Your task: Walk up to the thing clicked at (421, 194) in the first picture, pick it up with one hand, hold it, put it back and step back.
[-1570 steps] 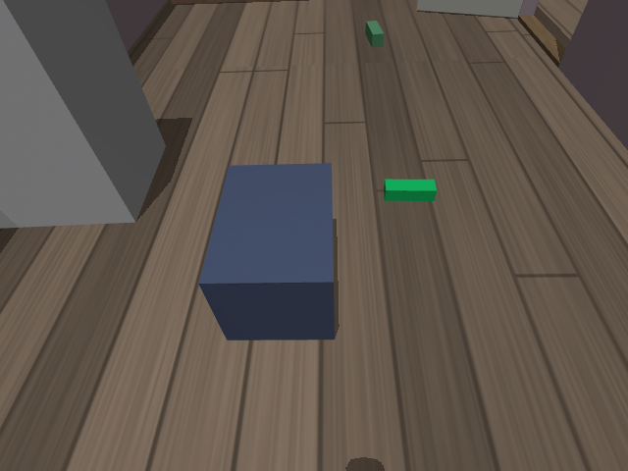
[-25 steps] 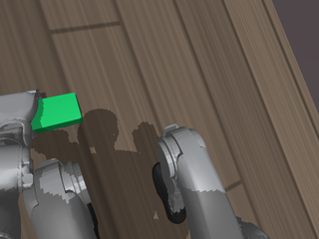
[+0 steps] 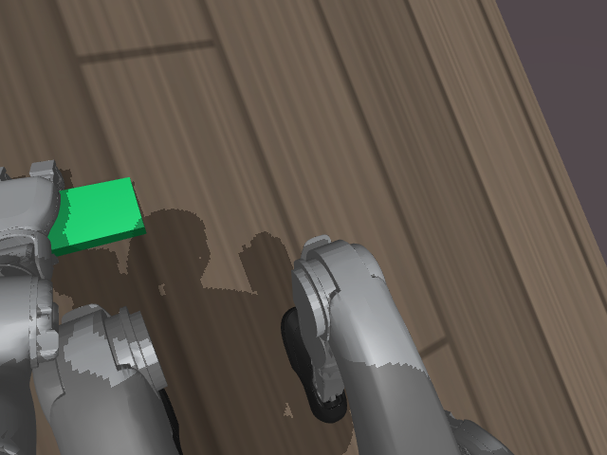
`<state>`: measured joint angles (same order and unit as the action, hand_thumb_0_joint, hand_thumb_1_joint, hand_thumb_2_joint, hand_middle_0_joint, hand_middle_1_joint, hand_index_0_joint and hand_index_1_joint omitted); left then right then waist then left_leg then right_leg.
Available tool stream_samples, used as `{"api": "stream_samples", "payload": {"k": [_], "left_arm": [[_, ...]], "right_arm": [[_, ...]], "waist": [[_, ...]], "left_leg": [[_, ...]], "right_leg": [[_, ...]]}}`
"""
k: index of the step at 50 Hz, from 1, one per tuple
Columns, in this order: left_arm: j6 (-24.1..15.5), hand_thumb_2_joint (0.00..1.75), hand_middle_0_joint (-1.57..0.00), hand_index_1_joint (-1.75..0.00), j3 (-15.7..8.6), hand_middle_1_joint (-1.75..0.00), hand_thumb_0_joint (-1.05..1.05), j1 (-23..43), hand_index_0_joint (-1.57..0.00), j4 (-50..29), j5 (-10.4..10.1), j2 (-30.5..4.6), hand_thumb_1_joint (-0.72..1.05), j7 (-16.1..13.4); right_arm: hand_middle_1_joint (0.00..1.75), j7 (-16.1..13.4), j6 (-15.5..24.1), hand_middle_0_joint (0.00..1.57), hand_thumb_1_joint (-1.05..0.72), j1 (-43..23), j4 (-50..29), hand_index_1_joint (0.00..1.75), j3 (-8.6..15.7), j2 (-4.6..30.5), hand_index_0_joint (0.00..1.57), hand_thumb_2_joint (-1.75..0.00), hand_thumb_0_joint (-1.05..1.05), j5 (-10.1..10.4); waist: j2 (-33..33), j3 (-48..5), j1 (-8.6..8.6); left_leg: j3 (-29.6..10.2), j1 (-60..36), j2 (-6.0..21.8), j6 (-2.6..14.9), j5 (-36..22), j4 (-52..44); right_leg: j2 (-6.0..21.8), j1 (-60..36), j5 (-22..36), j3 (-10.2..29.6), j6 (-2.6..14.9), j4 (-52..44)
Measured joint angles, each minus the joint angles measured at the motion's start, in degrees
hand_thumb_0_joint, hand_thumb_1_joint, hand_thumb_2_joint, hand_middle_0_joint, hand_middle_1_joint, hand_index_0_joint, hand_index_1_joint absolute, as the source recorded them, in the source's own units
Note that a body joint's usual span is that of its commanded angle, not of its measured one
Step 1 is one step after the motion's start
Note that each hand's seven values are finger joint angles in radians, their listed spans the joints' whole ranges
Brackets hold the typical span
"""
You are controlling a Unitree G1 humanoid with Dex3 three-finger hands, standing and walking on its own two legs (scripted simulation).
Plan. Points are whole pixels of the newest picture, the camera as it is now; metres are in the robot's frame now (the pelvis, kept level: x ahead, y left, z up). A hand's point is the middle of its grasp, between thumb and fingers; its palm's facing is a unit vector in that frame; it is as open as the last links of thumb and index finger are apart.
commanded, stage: open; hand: left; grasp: from above
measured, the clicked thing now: (54, 225) +0.44 +0.24 -0.27
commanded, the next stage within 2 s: withdraw in 0.44 s
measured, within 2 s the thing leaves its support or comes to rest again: neither
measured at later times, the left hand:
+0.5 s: hand (36, 228) +0.43 +0.25 -0.23, palm faces -0.47 -0.08 -0.88, open 12.6 cm
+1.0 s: hand out of the picture +0.45 +0.27 -0.11, palm faces -0.30 -0.05 -0.95, open 14.1 cm
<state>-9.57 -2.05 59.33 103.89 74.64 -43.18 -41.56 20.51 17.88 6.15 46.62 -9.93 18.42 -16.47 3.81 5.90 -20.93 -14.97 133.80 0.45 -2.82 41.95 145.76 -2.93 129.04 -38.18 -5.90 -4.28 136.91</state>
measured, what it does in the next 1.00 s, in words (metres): stands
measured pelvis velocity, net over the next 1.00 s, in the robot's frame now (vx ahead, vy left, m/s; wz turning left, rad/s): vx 0.00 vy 0.00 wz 0.07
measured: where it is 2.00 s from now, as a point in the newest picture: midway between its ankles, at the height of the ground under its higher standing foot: (248, 421)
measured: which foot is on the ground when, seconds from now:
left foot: down 0.00-1.00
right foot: down 0.00-1.00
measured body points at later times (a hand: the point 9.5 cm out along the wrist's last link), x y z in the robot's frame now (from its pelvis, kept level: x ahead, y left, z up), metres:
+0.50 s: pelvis +0.00 +0.00 +0.00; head +0.26 +0.09 +0.36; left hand +0.45 +0.25 -0.18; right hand +0.03 -0.26 -0.07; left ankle +0.06 +0.14 -0.27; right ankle +0.11 -0.13 -0.27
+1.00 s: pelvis +0.00 +0.00 +0.04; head +0.22 +0.06 +0.43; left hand +0.46 +0.27 -0.06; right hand +0.07 -0.27 -0.08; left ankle +0.06 +0.14 -0.27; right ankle +0.11 -0.13 -0.27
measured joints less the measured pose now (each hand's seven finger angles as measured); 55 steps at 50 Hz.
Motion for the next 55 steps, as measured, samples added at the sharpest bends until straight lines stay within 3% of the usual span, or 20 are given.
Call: {"api": "stream_samples", "payload": {"k": [17,33,39,42,48,52,55], "left_arm": [[-0.8,1.08,-0.16,-1.19,0.0,-1.21,0.0,-0.2,-0.18,-1.3,-1.3,-0.5,-0.38,1.5],[-0.7,1.07,-0.11,-1.16,-0.6,-1.18,0.0,-0.3,-0.13,-2.0,-1.2,-0.4,-0.42,1.2],[1.3,1.0,-0.09,-1.07,-2.2,-1.08,0.0,-2.2,-0.11,-7.2,-2.1,1.9,-0.49,1.1],[3.5,0.98,-0.09,-1.05,-2.6,-1.05,0.0,-4.9,-0.1,-13.8,-3.9,4.8,-0.51,2.0],[9.4,0.99,-0.09,-1.02,0.7,-1.01,0.0,-8.0,-0.09,-25.0,-8.3,11.0,-0.52,8.4],[12.6,1.0,-0.1,-1.0,4.5,-0.99,0.0,-7.6,-0.09,-27.4,-11.2,13.7,-0.53,15.5],[12.8,1.0,-0.1,-1.0,7.2,-0.98,0.0,-6.7,-0.09,-28.0,-13.1,15.1,-0.52,21.5]], "right_arm": [[0.29,-0.2,0.1,0.2,-0.91,0.5,-0.5,0.3,-0.4,0.5,0.2,-0.91,0.0,0.9],[0.29,-1.0,-1.1,0.2,-0.91,0.5,-1.4,0.3,-0.2,0.6,0.2,-0.9,0.0,0.9],[0.29,-0.4,-2.2,0.2,-0.91,1.6,-1.1,0.3,1.7,0.2,0.2,-0.9,0.0,1.4],[0.29,0.1,-3.5,0.2,-0.91,2.5,-0.4,0.3,3.7,-0.4,0.2,-0.9,0.0,2.7],[0.29,-0.8,-9.3,0.2,-0.91,2.4,0.6,0.3,8.1,-1.5,0.2,-0.91,0.0,7.7],[0.29,-3.2,-13.1,0.2,-0.92,1.3,-0.3,0.3,10.5,-1.8,0.2,-0.91,0.0,10.1],[0.29,-5.5,-14.9,0.2,-0.92,0.6,-1.7,0.3,11.1,-1.7,0.2,-0.91,0.0,11.1]], "waist": [[-0.2,0.9,0.12],[-0.1,0.6,0.13],[-1.4,-1.7,1.41],[-2.8,-4.3,2.8],[-6.1,-11.0,6.82],[-7.5,-14.0,9.18],[-7.7,-14.8,10.46]], "left_leg": [[-0.1,-0.5,0.1,-0.18,-0.1,-0.2],[0.0,-0.5,0.2,-0.26,-0.2,-0.7],[0.4,-0.1,0.2,-0.34,-0.2,-1.3],[1.2,0.2,0.2,-0.34,-0.1,-2.2],[4.2,-1.2,0.8,0.27,-0.2,-6.5],[6.5,-4.2,1.1,0.7,-1.0,-10.9],[7.7,-7.1,1.2,0.99,-1.8,-14.1]], "right_leg": [[-0.1,-0.2,0.4,-0.1,0.1,-0.2],[-0.1,-0.1,0.5,-0.1,0.23,-0.5],[0.1,0.4,0.2,0.1,0.54,-0.8],[0.4,0.9,-0.2,0.7,0.98,-1.2],[0.9,0.4,-0.8,2.8,0.93,-3.6],[1.4,-1.9,-0.6,4.4,1.1,-6.6],[1.7,-4.4,-0.2,5.1,1.3,-9.0]]}}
